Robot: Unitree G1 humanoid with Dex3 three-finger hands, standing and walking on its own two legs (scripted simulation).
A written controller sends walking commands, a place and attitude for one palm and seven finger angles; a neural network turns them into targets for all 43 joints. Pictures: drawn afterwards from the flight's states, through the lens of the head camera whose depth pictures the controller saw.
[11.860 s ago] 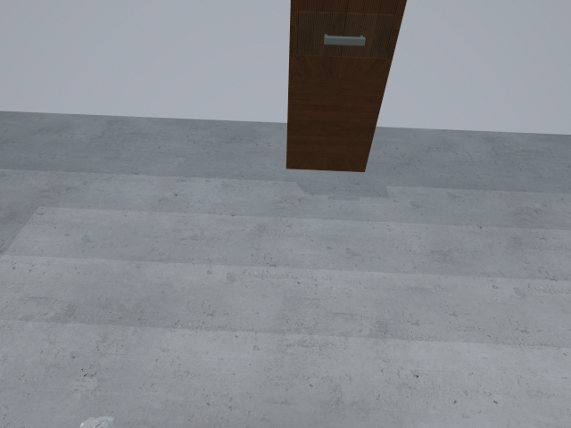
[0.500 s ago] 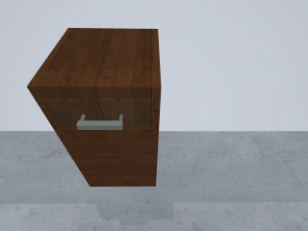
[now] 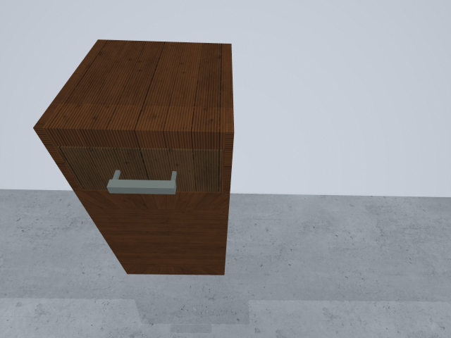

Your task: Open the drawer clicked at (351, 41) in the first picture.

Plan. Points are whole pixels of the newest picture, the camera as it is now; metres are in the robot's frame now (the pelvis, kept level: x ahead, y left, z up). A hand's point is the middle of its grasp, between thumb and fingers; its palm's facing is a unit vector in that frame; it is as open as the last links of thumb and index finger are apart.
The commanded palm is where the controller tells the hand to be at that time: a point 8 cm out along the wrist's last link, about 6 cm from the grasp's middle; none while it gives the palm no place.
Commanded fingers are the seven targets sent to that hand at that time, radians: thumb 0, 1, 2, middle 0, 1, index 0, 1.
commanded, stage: come to a stop and stand still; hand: left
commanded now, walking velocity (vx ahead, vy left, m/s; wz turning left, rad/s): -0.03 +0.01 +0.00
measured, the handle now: (144, 180) +0.48 +0.24 -0.06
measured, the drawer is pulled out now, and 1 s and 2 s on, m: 0.00 0.00 0.00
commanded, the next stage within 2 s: look again from close up in 0.90 s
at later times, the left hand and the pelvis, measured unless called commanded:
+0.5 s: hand out of the picture -0.01 +0.20 -0.18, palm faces +0.02 -0.98 -0.19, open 7.3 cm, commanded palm none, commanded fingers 0.00 0.90 0.90 -0.20 -0.30 -0.20 -0.30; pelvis -0.03 +0.02 -0.01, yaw +0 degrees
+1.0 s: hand out of the picture -0.08 +0.18 -0.18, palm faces +0.03 -0.99 -0.13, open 7.3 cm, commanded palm none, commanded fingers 0.00 0.90 0.90 -0.20 -0.30 -0.20 -0.30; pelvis -0.04 +0.03 +0.00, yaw +0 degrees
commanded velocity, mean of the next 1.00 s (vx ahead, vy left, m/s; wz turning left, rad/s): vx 0.00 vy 0.00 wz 0.00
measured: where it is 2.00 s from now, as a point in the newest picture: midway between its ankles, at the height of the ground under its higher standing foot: outside the picture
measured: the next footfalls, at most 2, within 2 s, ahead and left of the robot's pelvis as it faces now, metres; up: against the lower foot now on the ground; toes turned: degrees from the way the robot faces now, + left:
none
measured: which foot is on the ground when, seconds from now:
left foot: down 0.00-1.00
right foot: down 0.00-1.00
